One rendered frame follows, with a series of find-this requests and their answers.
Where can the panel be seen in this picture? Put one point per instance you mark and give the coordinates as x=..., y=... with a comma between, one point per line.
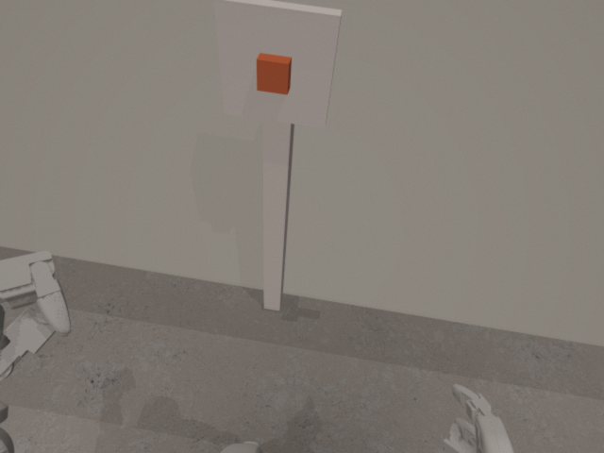
x=308, y=35

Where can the right robot hand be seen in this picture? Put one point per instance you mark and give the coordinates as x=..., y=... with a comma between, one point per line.
x=489, y=435

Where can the button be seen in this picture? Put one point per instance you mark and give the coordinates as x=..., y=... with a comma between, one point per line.
x=273, y=73

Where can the left robot hand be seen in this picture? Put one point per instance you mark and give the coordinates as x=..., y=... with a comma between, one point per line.
x=27, y=280

